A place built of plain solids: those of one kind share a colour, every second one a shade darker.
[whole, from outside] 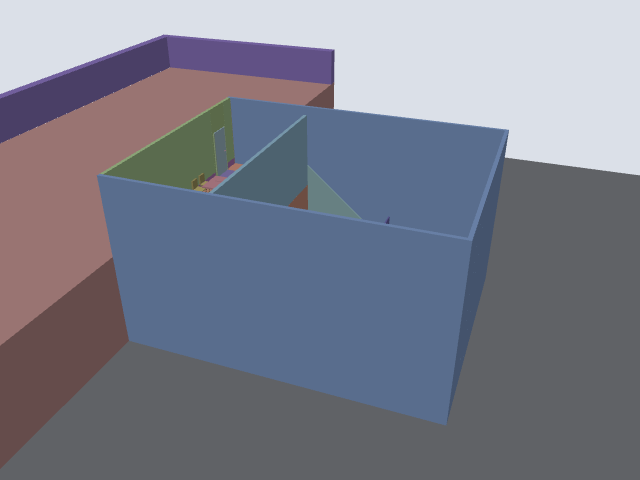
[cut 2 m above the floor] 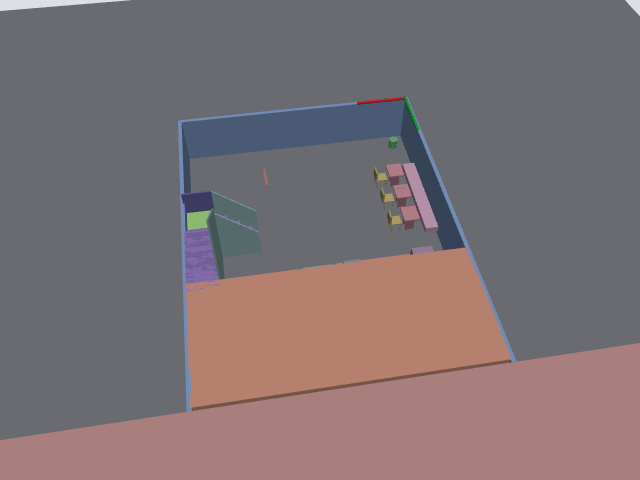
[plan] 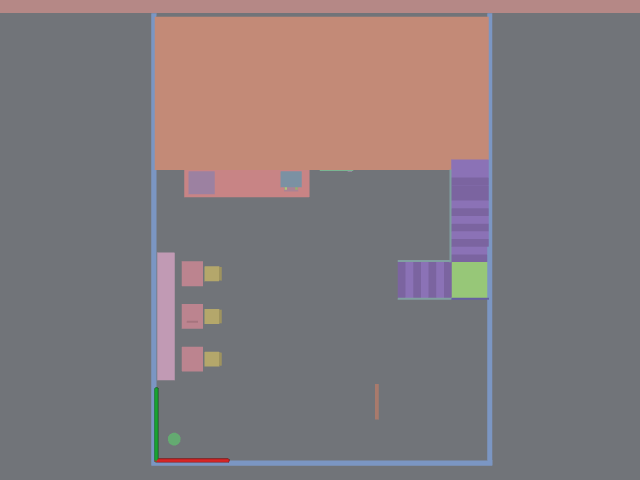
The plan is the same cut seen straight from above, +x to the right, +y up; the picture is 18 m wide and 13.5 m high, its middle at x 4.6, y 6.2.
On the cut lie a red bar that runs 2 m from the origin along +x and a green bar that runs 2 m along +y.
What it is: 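A cafe in the deep cellar of an old town house, fitted out in the 2010s to 2020s; 9.3 x 12.4 m; the hall a cellar under a ceiling 2.58 m high; over the flight a stairwell up to the entrance level's ceiling, 7.21 m over the hall's floor; the entrance level at street height, 3.93 m over the hall's floor, over the rear 4.3 m, with the street door 0.95 x 2.15 m and a glazed street front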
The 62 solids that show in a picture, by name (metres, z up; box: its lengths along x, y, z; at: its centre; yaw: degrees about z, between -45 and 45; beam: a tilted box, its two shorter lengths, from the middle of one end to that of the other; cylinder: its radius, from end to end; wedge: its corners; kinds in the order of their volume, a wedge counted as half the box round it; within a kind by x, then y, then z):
{
 "street_ground_1": {"box": [39.3, 12.65, 3.98], "at": [4.65, 18.91, 1.94]},
 "upper_1": {"box": [9.4, 4.31, 3.98], "at": [4.65, 10.32, 1.94]},
 "street_hedge_1": {"box": [39.3, 0.6, 2.2], "at": [4.65, 25.53, 5.03]},
 "street_hedge_2": {"box": [0.6, 12.65, 2.2], "at": [24.0, 18.91, 5.03]},
 "wall_1": {"box": [0.15, 12.73, 7.26], "at": [-0.07, 6.21, 3.58]},
 "wall_2": {"box": [2.2, 0.15, 7.26], "at": [0.95, -0.07, 3.58]},
 "wall_3": {"box": [1.5, 0.15, 7.26], "at": [2.5, -0.07, 3.58]},
 "wall_4": {"box": [6.5, 0.15, 7.26], "at": [6.2, -0.07, 3.58]},
 "wall_5": {"box": [0.15, 12.73, 7.26], "at": [9.38, 6.21, 3.58]},
 "stair_step_1": {"box": [0.43, 1.02, 0.24], "at": [7.0, 5.08, 0.07]},
 "stair_step_2": {"box": [0.43, 1.02, 0.42], "at": [7.22, 5.08, 0.16]},
 "stair_step_3": {"box": [0.43, 1.02, 0.61], "at": [7.44, 5.08, 0.26]},
 "stair_step_4": {"box": [0.43, 1.02, 0.8], "at": [7.65, 5.08, 0.35]},
 "stair_step_5": {"box": [0.43, 1.02, 0.99], "at": [7.87, 5.08, 0.44]},
 "stair_step_6": {"box": [0.43, 1.02, 1.17], "at": [8.08, 5.08, 0.54]},
 "stair_step_7": {"box": [0.52, 1.02, 1.36], "at": [8.34, 5.08, 0.63]},
 "stair_step_8": {"box": [1.06, 0.43, 1.73], "at": [8.82, 5.79, 0.82]},
 "stair_step_9": {"box": [1.06, 0.43, 1.92], "at": [8.82, 6.01, 0.91]},
 "stair_step_10": {"box": [1.06, 0.43, 2.11], "at": [8.82, 6.23, 1.0]},
 "stair_step_11": {"box": [1.06, 0.43, 2.3], "at": [8.82, 6.44, 1.1]},
 "stair_step_12": {"box": [1.06, 0.43, 2.48], "at": [8.82, 6.66, 1.19]},
 "stair_step_13": {"box": [1.06, 0.43, 2.67], "at": [8.82, 6.87, 1.28]},
 "stair_step_14": {"box": [1.06, 0.43, 2.86], "at": [8.82, 7.09, 1.38]},
 "stair_step_15": {"box": [1.06, 0.43, 3.04], "at": [8.82, 7.31, 1.47]},
 "stair_step_16": {"box": [1.06, 0.43, 3.23], "at": [8.82, 7.52, 1.57]},
 "stair_step_17": {"box": [1.06, 0.43, 3.42], "at": [8.82, 7.74, 1.66]},
 "stair_step_18": {"box": [1.06, 0.43, 3.6], "at": [8.82, 7.95, 1.75]},
 "stair_step_19": {"box": [1.06, 0.52, 3.79], "at": [8.82, 8.21, 1.85]},
 "entrance_wall_1": {"box": [8.24, 0.15, 3.33], "at": [4.12, 8.24, 5.54]},
 "window_wall_1": {"box": [7.4, 0.15, 3.28], "at": [3.7, 12.51, 5.57]},
 "window_wall_2": {"box": [0.7, 0.15, 3.28], "at": [8.95, 12.51, 5.57]},
 "stair_landing_1": {"box": [1.05, 1.23, 1.55], "at": [8.82, 5.18, 0.72]},
 "stair_guard_1": {"wedge": [[6.79, 4.52, -0.02], [6.79, 4.52, 1.14], [6.79, 4.58, -0.02], [6.79, 4.58, 1.14], [8.3, 4.52, -0.02], [8.3, 4.52, 2.45], [8.3, 4.58, -0.02], [8.3, 4.58, 2.45]]},
 "stair_guard_2": {"wedge": [[6.79, 5.58, -0.02], [6.79, 5.58, 1.14], [6.79, 5.64, -0.02], [6.79, 5.64, 1.14], [8.25, 5.58, -0.02], [8.25, 5.58, 2.4], [8.25, 5.64, -0.02], [8.25, 5.64, 2.4]]},
 "stair_guard_3": {"wedge": [[8.24, 5.58, -0.02], [8.24, 5.58, 2.63], [8.24, 8.18, -0.02], [8.24, 8.18, 4.89], [8.3, 5.58, -0.02], [8.3, 5.58, 2.63], [8.3, 8.18, -0.02], [8.3, 8.18, 4.89]]},
 "street_door_wall_1": {"box": [1.2, 0.15, 3.28], "at": [8.0, 12.51, 5.57]},
 "bench_upholstered_1": {"box": [0.5, 3.6, 0.25], "at": [0.27, 4.05, 0.33]},
 "meeting_table_1": {"box": [0.6, 0.7, 0.07], "at": [1.01, 2.85, 0.71]},
 "meeting_table_2": {"box": [0.32, 0.06, 0.8], "at": [1.01, 3.0, 0.35]},
 "meeting_table_3": {"box": [0.6, 0.7, 0.07], "at": [1.01, 4.05, 0.71]},
 "meeting_table_4": {"box": [0.32, 0.06, 0.8], "at": [1.01, 4.2, 0.35]},
 "meeting_table_5": {"box": [0.6, 0.7, 0.07], "at": [1.01, 5.25, 0.71]},
 "meeting_table_6": {"box": [0.32, 0.06, 0.8], "at": [1.01, 5.4, 0.35]},
 "meeting_table_7": {"box": [1.2, 0.8, 0.07], "at": [5.6, 11.32, 4.64]},
 "display_1": {"box": [0.74, 0.65, 0.42], "at": [1.27, 7.81, 1.25]},
 "coffee_machine_1": {"box": [0.6, 0.45, 0.45], "at": [3.79, 7.91, 1.26]},
 "counter_top_1": {"box": [3.53, 0.78, 0.04], "at": [2.54, 7.79, 1.02]},
 "street_door_leaf_1": {"box": [0.95, 0.04, 2.15], "at": [8.0, 12.41, 5.0]},
 "side_chair_1": {"box": [0.42, 0.42, 0.04], "at": [1.56, 2.85, 0.43]},
 "side_chair_2": {"box": [0.42, 0.42, 0.04], "at": [1.56, 4.05, 0.43]},
 "side_chair_3": {"box": [0.42, 0.42, 0.04], "at": [1.56, 5.25, 0.43]},
 "side_chair_4": {"box": [0.08, 0.38, 0.38], "at": [1.8, 2.85, 0.65]},
 "side_chair_5": {"box": [0.08, 0.38, 0.38], "at": [1.8, 4.05, 0.65]},
 "side_chair_6": {"box": [0.08, 0.38, 0.38], "at": [1.8, 5.25, 0.65]},
 "side_chair_7": {"box": [0.38, 0.08, 0.38], "at": [5.3, 12.26, 4.58]},
 "side_chair_8": {"box": [0.38, 0.08, 0.38], "at": [5.9, 12.26, 4.58]},
 "stair_guard_landing_1": {"wedge": [[8.3, 4.52, -0.02], [8.3, 4.52, 2.45], [8.3, 4.58, -0.02], [8.3, 4.58, 2.45], [9.35, 4.52, -0.02], [9.35, 4.52, 2.45], [9.35, 4.58, -0.02], [9.35, 4.58, 2.45]]},
 "plant_pot_1": {"cylinder": 0.18, "from": [0.5, 0.6, 0.0], "to": [0.5, 0.6, 0.38]},
 "street_door_mat_1": {"box": [0.9, 0.6, 0.07], "at": [8.0, 12.08, 3.91]},
 "cable_protector_1": {"box": [0.1, 1.0, 0.07], "at": [6.2, 1.65, -0.01]},
 "street_door_jamb_1": {"box": [0.05, 0.05, 2.15], "at": [7.5, 12.4, 5.0]},
 "coffee_machine_drip_1": {"box": [0.4, 0.12, 0.03], "at": [3.79, 7.62, 1.05]}
}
